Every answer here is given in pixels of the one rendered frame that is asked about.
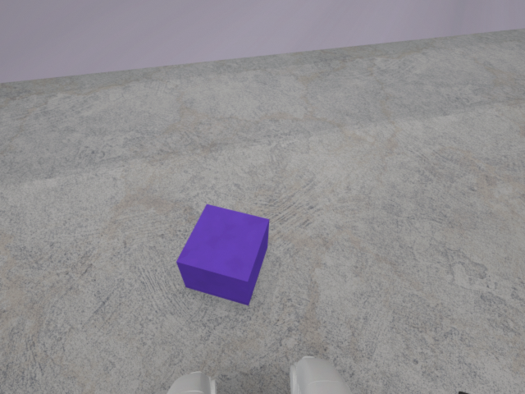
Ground carton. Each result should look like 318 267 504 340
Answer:
176 204 269 305

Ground robot thigh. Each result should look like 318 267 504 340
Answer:
290 358 352 394
167 373 217 394

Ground robot left thigh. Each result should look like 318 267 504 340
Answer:
167 373 217 394

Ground robot right thigh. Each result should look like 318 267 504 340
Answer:
290 358 352 394

